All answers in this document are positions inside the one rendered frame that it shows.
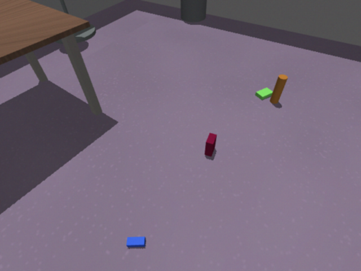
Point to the coat stand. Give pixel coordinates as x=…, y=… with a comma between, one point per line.
x=82, y=35

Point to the table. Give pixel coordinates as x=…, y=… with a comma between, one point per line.
x=26, y=26

